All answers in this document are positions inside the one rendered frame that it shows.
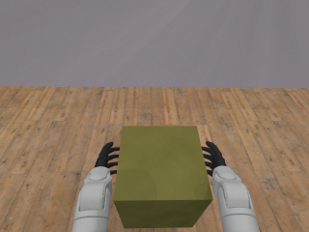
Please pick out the right robot forearm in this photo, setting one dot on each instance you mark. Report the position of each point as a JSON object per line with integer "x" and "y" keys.
{"x": 235, "y": 205}

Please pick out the right robot hand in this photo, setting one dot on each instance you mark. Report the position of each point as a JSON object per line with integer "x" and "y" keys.
{"x": 215, "y": 157}

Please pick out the left robot hand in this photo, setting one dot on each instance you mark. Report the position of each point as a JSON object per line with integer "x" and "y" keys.
{"x": 103, "y": 157}

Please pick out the left robot forearm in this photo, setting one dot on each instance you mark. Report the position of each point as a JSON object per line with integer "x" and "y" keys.
{"x": 92, "y": 210}

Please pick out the carton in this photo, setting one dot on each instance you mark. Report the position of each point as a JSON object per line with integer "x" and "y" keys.
{"x": 162, "y": 179}

